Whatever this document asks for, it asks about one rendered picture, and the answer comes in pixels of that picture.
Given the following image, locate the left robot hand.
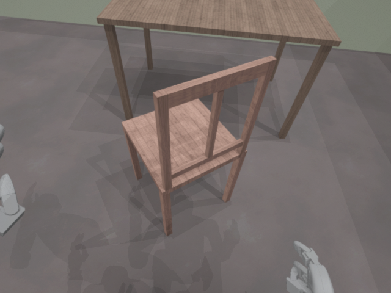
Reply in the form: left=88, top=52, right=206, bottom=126
left=0, top=124, right=25, bottom=237

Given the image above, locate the chair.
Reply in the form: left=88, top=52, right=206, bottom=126
left=122, top=56, right=277, bottom=236

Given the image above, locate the right robot hand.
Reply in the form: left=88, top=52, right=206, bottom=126
left=287, top=241, right=334, bottom=293

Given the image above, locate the table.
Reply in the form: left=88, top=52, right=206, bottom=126
left=97, top=0, right=342, bottom=139

